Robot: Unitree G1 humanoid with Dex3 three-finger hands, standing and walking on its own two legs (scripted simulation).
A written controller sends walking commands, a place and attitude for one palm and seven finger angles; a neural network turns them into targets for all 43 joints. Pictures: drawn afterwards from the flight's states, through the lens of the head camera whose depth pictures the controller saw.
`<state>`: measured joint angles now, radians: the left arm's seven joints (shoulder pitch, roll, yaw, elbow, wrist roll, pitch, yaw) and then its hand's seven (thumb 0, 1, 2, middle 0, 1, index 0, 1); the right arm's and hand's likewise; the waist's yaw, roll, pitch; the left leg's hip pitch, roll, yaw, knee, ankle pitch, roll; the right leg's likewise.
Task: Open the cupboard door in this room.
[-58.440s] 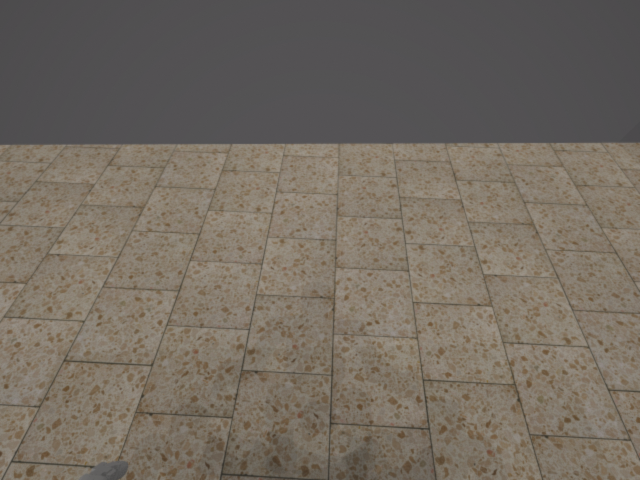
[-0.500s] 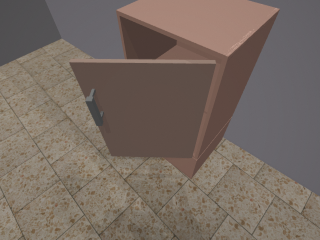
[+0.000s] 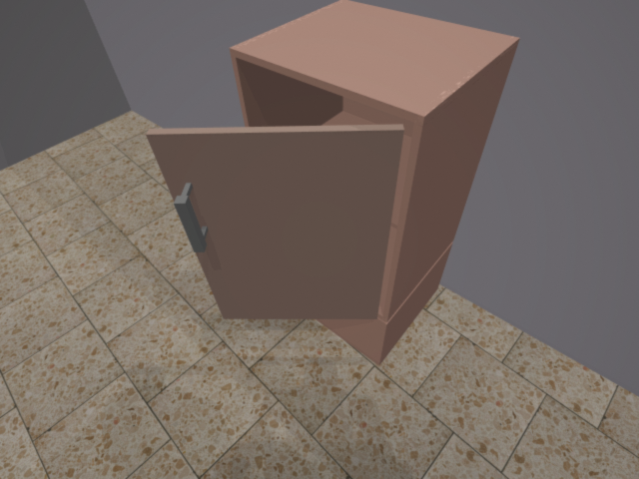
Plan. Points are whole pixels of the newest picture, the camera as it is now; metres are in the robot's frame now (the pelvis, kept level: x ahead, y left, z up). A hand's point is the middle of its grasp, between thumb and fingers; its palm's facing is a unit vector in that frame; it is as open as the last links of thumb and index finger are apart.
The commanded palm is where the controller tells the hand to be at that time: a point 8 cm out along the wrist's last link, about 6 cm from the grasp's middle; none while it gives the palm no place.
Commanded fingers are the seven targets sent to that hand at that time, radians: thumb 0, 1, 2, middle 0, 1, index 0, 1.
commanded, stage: come to a stop and stand still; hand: left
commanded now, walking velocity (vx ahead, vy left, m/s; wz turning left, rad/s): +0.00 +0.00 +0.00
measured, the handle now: (194, 218) +0.57 +0.28 -0.04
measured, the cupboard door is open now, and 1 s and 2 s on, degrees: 39 39 39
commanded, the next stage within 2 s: look again from close up in 0.36 s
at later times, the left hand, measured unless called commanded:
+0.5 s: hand out of the picture +0.00 +0.16 -0.17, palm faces +0.02 -0.98 -0.20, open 7.3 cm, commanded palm none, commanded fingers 0.00 0.90 0.90 -0.20 -0.30 -0.20 -0.30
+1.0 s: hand out of the picture +0.04 +0.18 -0.17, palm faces +0.03 -0.98 -0.21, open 7.4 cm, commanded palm none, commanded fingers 0.00 0.90 0.90 -0.20 -0.30 -0.20 -0.30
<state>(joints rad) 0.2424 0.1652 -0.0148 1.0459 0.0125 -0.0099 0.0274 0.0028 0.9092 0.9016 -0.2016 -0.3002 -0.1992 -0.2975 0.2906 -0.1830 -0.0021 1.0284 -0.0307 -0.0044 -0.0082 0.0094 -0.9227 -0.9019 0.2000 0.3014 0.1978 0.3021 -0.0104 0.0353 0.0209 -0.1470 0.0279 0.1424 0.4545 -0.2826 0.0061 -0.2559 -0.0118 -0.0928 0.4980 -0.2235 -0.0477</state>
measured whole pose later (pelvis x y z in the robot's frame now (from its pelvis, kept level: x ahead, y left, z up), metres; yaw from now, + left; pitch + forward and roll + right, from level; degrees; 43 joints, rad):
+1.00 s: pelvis +0.02 +0.00 +0.00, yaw +1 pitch -1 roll +1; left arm 0.24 0.17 -0.01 1.12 0.01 -0.03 0.03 0.01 0.91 0.90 -0.20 -0.30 -0.20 -0.30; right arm 0.26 -0.15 0.00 1.14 -0.02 -0.03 -0.03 0.01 -0.91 -0.90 0.20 0.30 0.20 0.30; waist 0.01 0.00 0.04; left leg -0.10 0.03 0.13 0.40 -0.29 -0.01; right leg -0.20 0.00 -0.11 0.45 -0.24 -0.05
